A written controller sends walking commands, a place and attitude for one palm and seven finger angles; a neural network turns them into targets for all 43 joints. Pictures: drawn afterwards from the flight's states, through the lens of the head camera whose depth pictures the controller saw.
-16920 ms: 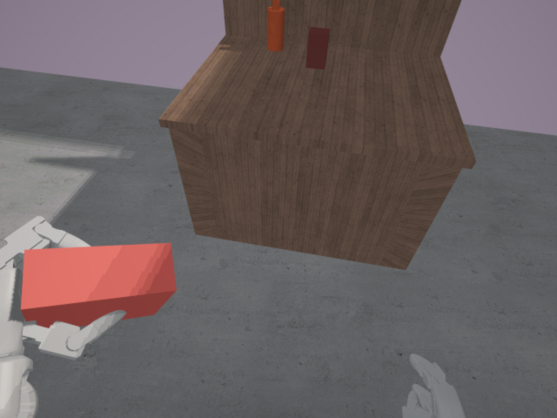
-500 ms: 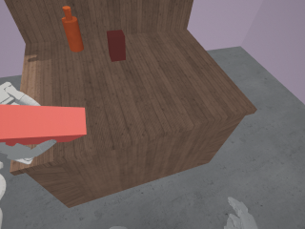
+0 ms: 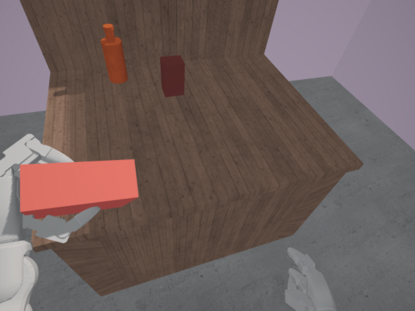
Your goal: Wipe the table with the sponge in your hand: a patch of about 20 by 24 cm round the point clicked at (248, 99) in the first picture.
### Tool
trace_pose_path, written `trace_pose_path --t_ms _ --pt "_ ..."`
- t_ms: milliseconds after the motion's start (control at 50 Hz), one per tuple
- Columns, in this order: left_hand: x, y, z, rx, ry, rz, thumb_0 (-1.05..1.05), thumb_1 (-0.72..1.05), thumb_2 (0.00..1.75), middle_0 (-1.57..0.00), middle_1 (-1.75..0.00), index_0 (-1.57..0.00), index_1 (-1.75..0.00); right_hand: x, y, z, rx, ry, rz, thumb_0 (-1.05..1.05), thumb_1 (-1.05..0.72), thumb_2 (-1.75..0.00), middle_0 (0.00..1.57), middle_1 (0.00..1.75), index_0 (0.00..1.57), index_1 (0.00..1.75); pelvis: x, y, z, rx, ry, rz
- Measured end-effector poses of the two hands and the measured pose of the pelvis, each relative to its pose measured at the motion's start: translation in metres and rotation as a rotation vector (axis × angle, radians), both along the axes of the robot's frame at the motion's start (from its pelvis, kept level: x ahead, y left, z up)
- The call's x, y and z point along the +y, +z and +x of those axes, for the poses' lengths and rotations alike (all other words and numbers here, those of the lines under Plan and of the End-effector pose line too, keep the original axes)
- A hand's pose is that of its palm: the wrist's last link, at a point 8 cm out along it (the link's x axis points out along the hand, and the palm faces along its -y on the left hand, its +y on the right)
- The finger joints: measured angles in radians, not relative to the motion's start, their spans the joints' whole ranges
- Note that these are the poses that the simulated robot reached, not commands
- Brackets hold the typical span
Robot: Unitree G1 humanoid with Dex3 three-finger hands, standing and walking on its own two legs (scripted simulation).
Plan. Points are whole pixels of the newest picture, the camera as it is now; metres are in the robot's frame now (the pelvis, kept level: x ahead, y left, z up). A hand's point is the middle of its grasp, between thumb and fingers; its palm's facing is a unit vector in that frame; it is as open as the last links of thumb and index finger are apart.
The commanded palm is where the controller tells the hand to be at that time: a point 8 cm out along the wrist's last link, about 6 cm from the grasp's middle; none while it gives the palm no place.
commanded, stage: come to a stop and stand still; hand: left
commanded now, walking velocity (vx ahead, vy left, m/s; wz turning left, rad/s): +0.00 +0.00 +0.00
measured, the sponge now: (98, 188) +0.24 +0.21 +0.15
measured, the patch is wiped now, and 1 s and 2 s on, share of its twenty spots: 0.00 0.00 0.00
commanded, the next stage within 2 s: look again from close up in 0.30 s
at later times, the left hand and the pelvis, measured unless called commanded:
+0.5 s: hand (69, 195) +0.22 +0.24 +0.16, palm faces +0.40 -0.85 -0.35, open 9.7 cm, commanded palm +0.16 +0.27 +0.17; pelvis +0.00 -0.01 +0.00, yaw +0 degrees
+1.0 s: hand (70, 198) +0.22 +0.24 +0.15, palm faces +0.41 -0.83 -0.37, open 9.7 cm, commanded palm +0.17 +0.26 +0.17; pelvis +0.01 -0.02 +0.00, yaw +1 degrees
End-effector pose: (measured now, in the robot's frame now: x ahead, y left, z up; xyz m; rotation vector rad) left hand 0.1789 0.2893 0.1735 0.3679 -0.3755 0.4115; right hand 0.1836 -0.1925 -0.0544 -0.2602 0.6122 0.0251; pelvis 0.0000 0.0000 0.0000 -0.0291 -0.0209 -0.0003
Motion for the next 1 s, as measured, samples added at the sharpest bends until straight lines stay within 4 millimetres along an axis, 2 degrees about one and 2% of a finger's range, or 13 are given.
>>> trace_pose_path --t_ms 60,140,240,360,800,1000 --pt "-0.008 0.000 0.008 0.025 -0.048 0.018 -0.02 -0.46 1.00 -0.78 -1.35 -0.80 -1.34 -0.003 0.004 0.006 -0.019 -0.022 0.005 0.02 -0.90 -0.90 0.21 0.30 0.21 0.30 0.000 0.001 0.003 0.003 -0.004 -0.001" --pt "-0.005 -0.002 0.013 0.078 -0.057 0.059 -0.02 -0.46 1.00 -0.78 -1.35 -0.80 -1.34 -0.013 0.006 0.007 -0.019 -0.062 0.002 0.02 -0.90 -0.90 0.21 0.30 0.21 0.30 -0.003 0.001 0.006 0.008 -0.004 -0.002" --pt "0.002 -0.005 0.008 0.116 -0.023 0.064 -0.02 -0.46 1.00 -0.78 -1.35 -0.80 -1.34 -0.029 0.004 0.001 0.019 -0.090 -0.027 0.02 -0.90 -0.90 0.21 0.30 0.21 0.30 -0.006 0.002 0.009 0.012 -0.002 -0.002" --pt "-0.006 -0.007 0.001 0.117 -0.014 0.033 -0.02 -0.46 1.00 -0.78 -1.35 -0.80 -1.34 -0.042 -0.002 -0.008 0.061 -0.100 -0.055 0.02 -0.90 -0.90 0.21 0.30 0.21 0.30 -0.008 0.002 0.008 0.005 0.003 -0.002" --pt "-0.015 -0.005 -0.006 0.134 -0.011 0.037 -0.02 -0.46 1.01 -0.78 -1.35 -0.80 -1.34 -0.039 -0.008 -0.017 0.066 -0.105 -0.017 0.02 -0.90 -0.90 0.21 0.30 0.21 0.30 -0.014 0.003 -0.001 0.000 0.005 0.002" --pt "-0.014 -0.007 -0.003 0.131 0.008 0.050 -0.01 -0.46 1.01 -0.78 -1.35 -0.80 -1.34 -0.046 -0.012 -0.011 0.067 -0.119 -0.017 0.02 -0.90 -0.90 0.21 0.30 0.21 0.30 -0.018 -0.001 0.010 0.004 0.014 0.003"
